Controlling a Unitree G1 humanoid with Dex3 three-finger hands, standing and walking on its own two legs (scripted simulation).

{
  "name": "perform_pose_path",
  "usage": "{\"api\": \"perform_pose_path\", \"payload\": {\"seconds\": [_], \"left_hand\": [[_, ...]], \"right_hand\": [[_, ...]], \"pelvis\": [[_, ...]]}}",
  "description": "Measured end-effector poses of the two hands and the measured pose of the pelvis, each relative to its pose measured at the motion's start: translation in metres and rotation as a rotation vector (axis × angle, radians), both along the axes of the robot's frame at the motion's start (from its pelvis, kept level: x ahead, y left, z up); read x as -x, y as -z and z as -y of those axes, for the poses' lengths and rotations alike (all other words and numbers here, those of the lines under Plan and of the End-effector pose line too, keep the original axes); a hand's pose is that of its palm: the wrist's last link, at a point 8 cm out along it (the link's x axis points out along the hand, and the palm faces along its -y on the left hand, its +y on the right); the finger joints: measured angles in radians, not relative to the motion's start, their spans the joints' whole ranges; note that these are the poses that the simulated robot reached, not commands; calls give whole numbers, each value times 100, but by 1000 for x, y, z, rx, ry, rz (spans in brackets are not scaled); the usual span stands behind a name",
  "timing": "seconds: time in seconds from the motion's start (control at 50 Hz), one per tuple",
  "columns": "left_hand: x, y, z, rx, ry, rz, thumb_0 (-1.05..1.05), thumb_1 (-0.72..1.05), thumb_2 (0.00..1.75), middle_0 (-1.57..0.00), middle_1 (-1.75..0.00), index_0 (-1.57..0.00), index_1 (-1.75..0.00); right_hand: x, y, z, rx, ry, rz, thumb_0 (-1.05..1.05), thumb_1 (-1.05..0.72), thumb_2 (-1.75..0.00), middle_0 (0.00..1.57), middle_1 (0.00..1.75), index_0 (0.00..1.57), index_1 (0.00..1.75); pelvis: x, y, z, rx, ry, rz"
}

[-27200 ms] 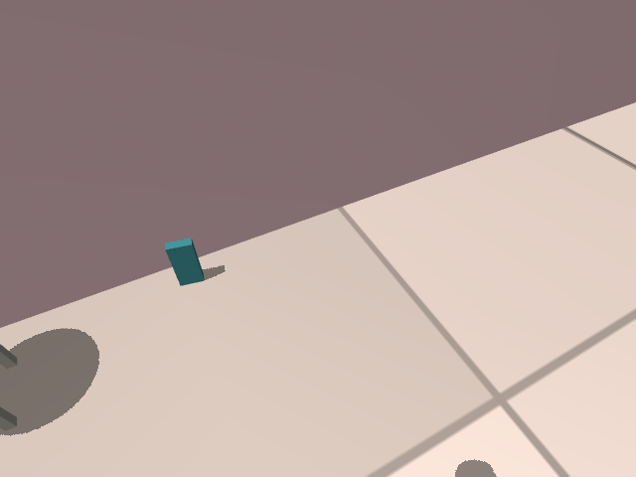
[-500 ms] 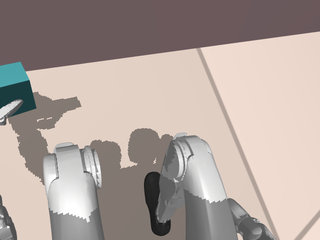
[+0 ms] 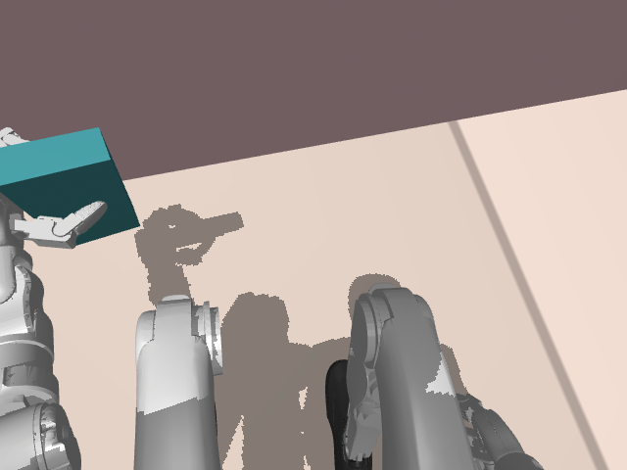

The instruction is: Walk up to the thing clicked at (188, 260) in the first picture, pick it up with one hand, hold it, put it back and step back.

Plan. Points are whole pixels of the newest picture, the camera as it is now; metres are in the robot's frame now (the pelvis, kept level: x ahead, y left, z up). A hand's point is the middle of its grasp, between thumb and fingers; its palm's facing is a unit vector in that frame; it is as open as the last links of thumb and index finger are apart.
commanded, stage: settle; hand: left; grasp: from the side
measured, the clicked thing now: (81, 198) +0.44 +0.27 -0.08
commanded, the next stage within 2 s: hold in 0.78 s
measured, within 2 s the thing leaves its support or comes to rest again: neither
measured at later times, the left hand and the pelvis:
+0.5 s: hand (48, 170) +0.44 +0.28 -0.02, palm faces +0.32 -0.94 -0.07, open 8.3 cm; pelvis +0.00 -0.01 +0.03, yaw +2 degrees
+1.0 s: hand (41, 161) +0.44 +0.28 +0.01, palm faces +0.32 -0.94 -0.07, open 8.3 cm; pelvis +0.00 -0.01 +0.04, yaw +3 degrees
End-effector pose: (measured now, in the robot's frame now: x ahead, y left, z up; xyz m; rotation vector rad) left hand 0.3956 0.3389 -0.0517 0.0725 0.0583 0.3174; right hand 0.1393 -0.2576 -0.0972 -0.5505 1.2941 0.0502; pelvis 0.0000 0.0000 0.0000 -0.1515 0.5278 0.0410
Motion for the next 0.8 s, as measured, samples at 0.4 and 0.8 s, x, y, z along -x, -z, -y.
{"api": "perform_pose_path", "payload": {"seconds": [0.4,0.8], "left_hand": [[-6,-34,11,9,-10,-18,0,-36,98,-94,-126,-99,-128],[-6,-56,9,13,-26,-25,0,-38,101,-93,-128,-98,-130]], "right_hand": [[10,-11,13,-16,78,8,1,-91,-90,20,30,20,30],[12,-23,8,-34,97,24,1,-92,-90,20,30,20,30]], "pelvis": [[-2,-21,7,-40,-8,-39],[-2,-38,6,-51,-17,-52]]}}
